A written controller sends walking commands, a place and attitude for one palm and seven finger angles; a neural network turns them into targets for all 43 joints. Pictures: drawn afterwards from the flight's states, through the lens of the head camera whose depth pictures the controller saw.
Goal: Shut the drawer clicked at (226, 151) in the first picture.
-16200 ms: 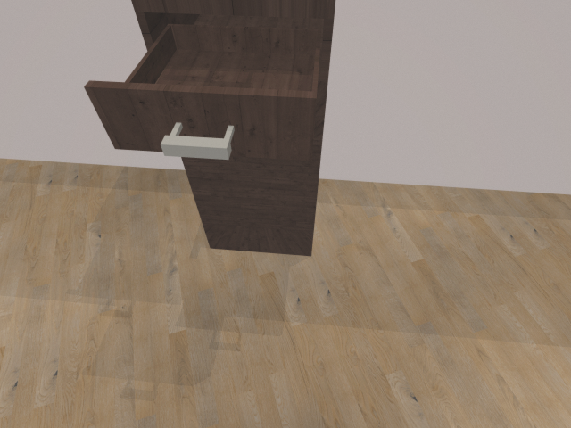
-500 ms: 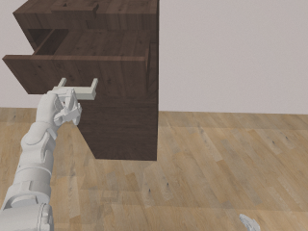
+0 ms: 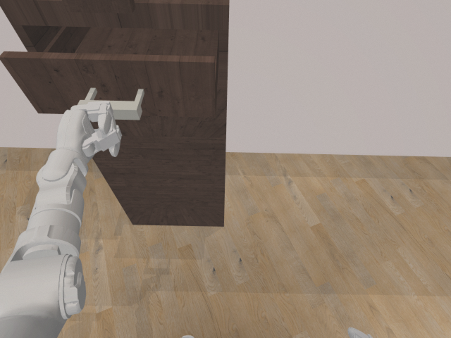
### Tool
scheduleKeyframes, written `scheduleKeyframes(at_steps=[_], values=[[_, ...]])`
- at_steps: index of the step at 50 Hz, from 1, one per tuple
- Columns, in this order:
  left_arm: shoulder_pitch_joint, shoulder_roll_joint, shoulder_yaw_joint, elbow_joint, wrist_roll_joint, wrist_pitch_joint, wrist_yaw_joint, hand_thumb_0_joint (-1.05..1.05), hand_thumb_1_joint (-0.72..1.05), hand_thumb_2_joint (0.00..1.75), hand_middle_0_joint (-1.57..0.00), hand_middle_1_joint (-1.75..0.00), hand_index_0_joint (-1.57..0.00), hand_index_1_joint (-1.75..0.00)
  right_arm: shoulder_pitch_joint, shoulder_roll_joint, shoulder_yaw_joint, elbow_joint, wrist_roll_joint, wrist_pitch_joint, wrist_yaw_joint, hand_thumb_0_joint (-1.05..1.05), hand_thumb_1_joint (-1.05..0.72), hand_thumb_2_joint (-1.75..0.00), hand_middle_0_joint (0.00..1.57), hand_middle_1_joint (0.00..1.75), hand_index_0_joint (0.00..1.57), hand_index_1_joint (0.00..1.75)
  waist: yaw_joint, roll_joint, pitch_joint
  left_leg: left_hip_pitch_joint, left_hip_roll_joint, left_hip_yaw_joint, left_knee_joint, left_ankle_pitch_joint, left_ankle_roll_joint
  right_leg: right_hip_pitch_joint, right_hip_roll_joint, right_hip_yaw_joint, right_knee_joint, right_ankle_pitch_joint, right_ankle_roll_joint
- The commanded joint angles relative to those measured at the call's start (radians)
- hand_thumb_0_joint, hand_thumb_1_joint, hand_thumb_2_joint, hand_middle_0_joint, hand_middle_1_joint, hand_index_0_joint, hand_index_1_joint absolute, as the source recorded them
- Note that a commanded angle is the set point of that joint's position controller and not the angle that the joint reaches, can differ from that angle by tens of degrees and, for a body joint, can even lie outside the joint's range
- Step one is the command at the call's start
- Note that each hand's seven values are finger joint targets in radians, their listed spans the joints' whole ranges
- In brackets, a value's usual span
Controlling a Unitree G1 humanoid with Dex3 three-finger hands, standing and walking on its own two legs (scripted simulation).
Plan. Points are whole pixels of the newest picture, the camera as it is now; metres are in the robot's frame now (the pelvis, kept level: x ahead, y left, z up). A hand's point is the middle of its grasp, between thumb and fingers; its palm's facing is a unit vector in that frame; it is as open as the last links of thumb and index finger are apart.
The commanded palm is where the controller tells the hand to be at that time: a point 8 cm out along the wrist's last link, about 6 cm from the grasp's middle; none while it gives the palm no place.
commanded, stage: push the drawer shut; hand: left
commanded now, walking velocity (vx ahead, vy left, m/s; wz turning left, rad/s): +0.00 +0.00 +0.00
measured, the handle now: (113, 101) +0.51 +0.23 +0.12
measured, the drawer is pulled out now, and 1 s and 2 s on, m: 0.11 0.00 0.00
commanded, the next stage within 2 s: pull the fist back off the drawer in 1.20 s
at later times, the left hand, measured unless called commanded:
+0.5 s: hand (124, 110) +0.49 +0.20 +0.12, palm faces +0.01 -1.00 -0.02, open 3.1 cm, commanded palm +0.49 +0.25 +0.12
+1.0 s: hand (125, 91) +0.54 +0.21 +0.12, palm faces +0.00 -1.00 -0.02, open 3.1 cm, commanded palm +0.55 +0.25 +0.12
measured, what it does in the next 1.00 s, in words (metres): stands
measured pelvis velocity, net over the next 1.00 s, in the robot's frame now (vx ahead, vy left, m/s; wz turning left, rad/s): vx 0.01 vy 0.01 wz -0.03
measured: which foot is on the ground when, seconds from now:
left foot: down 0.00-1.00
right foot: down 0.00-1.00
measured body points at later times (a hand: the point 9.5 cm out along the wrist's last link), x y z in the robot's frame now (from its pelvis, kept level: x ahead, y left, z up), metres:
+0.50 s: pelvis +0.00 +0.00 -0.01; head +0.08 +0.00 +0.43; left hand +0.48 +0.26 +0.12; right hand +0.00 -0.28 -0.12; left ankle +0.02 +0.09 -0.72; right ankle +0.00 -0.10 -0.72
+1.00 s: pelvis +0.01 +0.01 -0.01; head +0.12 +0.02 +0.42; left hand +0.54 +0.27 +0.12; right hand -0.04 -0.27 -0.12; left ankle +0.02 +0.09 -0.72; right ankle +0.00 -0.10 -0.72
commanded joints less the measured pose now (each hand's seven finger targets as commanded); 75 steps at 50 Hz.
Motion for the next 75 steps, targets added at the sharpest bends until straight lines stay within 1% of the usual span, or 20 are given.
scheduleKeyframes(at_steps=[1,4,5,9,14,19,20,26,30,36,40,46,49,50,53,56,59,66,72,75], values=[[-0.647,0.218,0.024,-0.223,-0.008,-0.079,0.006,0.0,0.9,0.9,-1.4,-1.6,-1.4,-1.6,0.074,-0.157,-0.061,-0.085,0.004,-0.034,-0.012,0.0,-0.9,-0.9,0.2,0.3,0.2,0.3,-0.098,0.091,-0.349,0.257,0.019,-0.101,-0.091,0.116,-0.01,-0.022,0.019,0.096,-0.087,0.131,0.004],[-0.682,0.179,-0.002,-0.187,-0.008,-0.089,0.008,0.0,0.9,0.9,-1.4,-1.6,-1.4,-1.6,0.09,-0.158,-0.063,-0.072,-0.002,-0.037,-0.008,0.0,-0.9,-0.9,0.2,0.3,0.2,0.3,-0.112,0.1,-0.345,0.283,0.026,-0.116,-0.086,0.115,-0.015,-0.073,0.025,0.088,-0.086,0.116,0.003],[-0.673,0.209,0.023,-0.152,-0.006,-0.089,0.011,0.0,0.9,0.9,-1.4,-1.6,-1.4,-1.6,0.105,-0.164,-0.064,-0.065,-0.004,-0.034,-0.008,0.0,-0.9,-0.9,0.2,0.3,0.2,0.3,-0.113,0.033,-0.338,0.255,0.029,-0.12,-0.083,0.115,-0.01,-0.063,0.03,0.084,-0.083,0.118,0.004],[-0.724,0.204,0.012,-0.113,0.002,-0.097,0.015,0.0,0.9,0.9,-1.4,-1.6,-1.4,-1.6,0.117,-0.166,-0.066,-0.058,-0.004,-0.028,-0.004,0.0,-0.9,-0.9,0.2,0.3,0.2,0.3,-0.127,0.055,-0.329,0.217,0.025,-0.108,-0.079,0.082,-0.009,-0.075,0.028,0.094,-0.083,0.1,0.009],[-0.749,0.274,0.058,-0.076,0.021,-0.108,0.019,0.0,0.9,0.9,-1.4,-1.6,-1.4,-1.6,0.148,-0.173,-0.069,-0.053,-0.01,-0.018,0.001,0.0,-0.9,-0.9,0.2,0.3,0.2,0.3,-0.127,0.06,-0.371,0.201,0.024,-0.106,-0.062,0.103,-0.006,-0.066,0.031,0.099,-0.071,0.114,0.009],[-0.781,0.327,0.079,0.011,0.033,-0.099,0.011,0.0,0.9,0.9,-1.4,-1.6,-1.4,-1.6,0.172,-0.183,-0.068,-0.045,-0.009,-0.006,-0.001,0.0,-0.9,-0.9,0.2,0.3,0.2,0.3,-0.148,0.029,-0.317,0.109,0.025,-0.092,-0.052,0.04,0.002,-0.081,0.032,0.112,-0.08,0.073,0.016],[-0.79,0.368,0.101,0.011,0.037,-0.103,0.01,0.0,0.9,0.9,-1.4,-1.6,-1.4,-1.6,0.18,-0.188,-0.067,-0.045,-0.011,-0.001,-0.003,0.0,-0.9,-0.9,0.2,0.3,0.2,0.3,-0.146,0.036,-0.334,0.092,0.022,-0.089,-0.044,0.051,0.004,-0.058,0.032,0.119,-0.076,0.086,0.015],[-0.839,0.426,0.124,0.029,0.049,-0.102,-0.009,0.0,0.9,0.9,-1.4,-1.6,-1.4,-1.6,0.211,-0.19,-0.067,-0.048,-0.013,0.016,-0.002,0.0,-0.9,-0.9,0.2,0.3,0.2,0.3,-0.158,0.076,-0.395,0.08,0.023,-0.077,-0.015,0.097,0.006,-0.044,0.033,0.131,-0.064,0.136,0.02],[-0.869,0.401,0.101,0.055,0.053,-0.094,-0.013,0.0,0.9,0.9,-1.4,-1.6,-1.4,-1.6,0.231,-0.192,-0.067,-0.044,-0.019,0.024,-0.001,0.0,-0.9,-0.9,0.2,0.3,0.2,0.3,-0.174,0.108,-0.387,0.096,0.027,-0.086,-0.01,0.1,0.004,-0.097,0.039,0.118,-0.062,0.116,0.017],[-0.918,0.468,0.137,0.081,0.066,-0.078,-0.004,0.0,0.9,0.9,-1.4,-1.6,-1.4,-1.6,0.269,-0.204,-0.068,-0.033,-0.024,0.035,-0.001,0.0,-0.9,-0.9,0.2,0.3,0.2,0.3,-0.191,0.09,-0.427,0.081,0.034,-0.084,0.009,0.131,0.007,-0.095,0.04,0.121,-0.055,0.14,0.025],[-0.933,0.472,0.128,0.127,0.073,-0.068,-0.007,0.0,0.9,0.9,-1.4,-1.6,-1.4,-1.6,0.282,-0.207,-0.065,-0.027,-0.026,0.041,-0.001,0.0,-0.9,-0.9,0.2,0.3,0.2,0.3,-0.203,0.097,-0.386,0.044,0.036,-0.084,0.015,0.115,0.008,-0.118,0.042,0.121,-0.056,0.123,0.024],[-1.005,0.523,0.162,0.098,0.09,-0.077,0.002,0.0,0.9,0.9,-1.4,-1.6,-1.4,-1.6,0.318,-0.213,-0.068,-0.027,-0.041,0.051,0.005,0.0,-0.9,-0.9,0.2,0.3,0.2,0.3,-0.208,0.158,-0.485,0.127,0.042,-0.103,0.037,0.212,0.001,-0.151,0.048,0.104,-0.031,0.171,0.021],[-1.014,0.478,0.135,0.124,0.095,-0.074,0.006,0.0,0.9,0.9,-1.4,-1.6,-1.4,-1.6,0.329,-0.209,-0.07,-0.02,-0.047,0.058,0.011,0.0,-0.9,-0.9,0.2,0.3,0.2,0.3,-0.225,0.162,-0.472,0.152,0.047,-0.109,0.044,0.23,-0.001,-0.192,0.054,0.095,-0.032,0.169,0.021],[-1.009,0.508,0.16,0.14,0.097,-0.073,0.011,0.0,0.9,0.9,-1.4,-1.6,-1.4,-1.6,0.336,-0.213,-0.07,-0.015,-0.05,0.063,0.012,0.0,-0.9,-0.9,0.2,0.3,0.2,0.3,-0.221,0.148,-0.459,0.137,0.047,-0.111,0.048,0.237,0.0,-0.187,0.055,0.096,-0.032,0.177,0.018],[-1.037,0.447,0.108,0.15,0.092,-0.062,0.015,0.0,0.9,0.9,-1.4,-1.6,-1.4,-1.6,0.334,-0.216,-0.07,-0.006,-0.047,0.064,0.009,0.0,-0.9,-0.9,0.2,0.3,0.2,0.3,-0.242,0.146,-0.4,0.135,0.057,-0.122,0.032,0.176,-0.002,-0.251,0.053,0.086,-0.043,0.115,0.022],[-1.079,0.445,0.099,0.115,0.094,-0.067,0.028,0.0,0.9,0.9,-1.4,-1.6,-1.4,-1.6,0.34,-0.221,-0.071,-0.001,-0.049,0.059,0.009,0.0,-0.9,-0.9,0.2,0.3,0.2,0.3,-0.247,0.191,-0.433,0.176,0.059,-0.132,0.031,0.191,-0.006,-0.27,0.052,0.084,-0.037,0.112,0.019],[-1.096,0.38,0.061,0.119,0.085,-0.068,0.038,0.0,0.9,0.9,-1.4,-1.6,-1.4,-1.6,0.344,-0.219,-0.07,0.015,-0.052,0.049,0.011,0.0,-0.9,-0.9,0.2,0.3,0.2,0.3,-0.258,0.198,-0.427,0.213,0.066,-0.152,0.025,0.18,-0.013,-0.314,0.054,0.073,-0.035,0.092,0.018],[-1.086,0.401,0.066,0.155,0.085,-0.06,0.048,0.0,0.9,0.9,-1.4,-1.6,-1.4,-1.6,0.338,-0.232,-0.063,0.026,-0.047,0.028,0.003,0.0,-0.9,-0.9,0.2,0.3,0.2,0.3,-0.262,0.174,-0.396,0.157,0.068,-0.15,0.006,0.078,-0.009,-0.318,0.046,0.078,-0.04,0.038,0.02],[-1.1,0.412,0.083,0.131,0.094,-0.072,0.063,0.0,0.9,0.9,-1.4,-1.6,-1.4,-1.6,0.344,-0.23,-0.065,0.017,-0.054,0.02,0.01,0.0,-0.9,-0.9,0.2,0.3,0.2,0.3,-0.251,0.175,-0.441,0.176,0.063,-0.162,0.016,0.092,-0.012,-0.308,0.047,0.074,-0.025,0.046,0.016],[-1.074,0.381,0.066,0.158,0.098,-0.067,0.065,0.0,0.9,0.9,-1.4,-1.6,-1.4,-1.6,0.343,-0.227,-0.064,0.014,-0.057,0.023,0.015,0.0,-0.9,-0.9,0.2,0.3,0.2,0.3,-0.254,0.151,-0.4,0.147,0.059,-0.159,0.015,0.068,-0.009,-0.314,0.047,0.074,-0.028,0.036,0.014]])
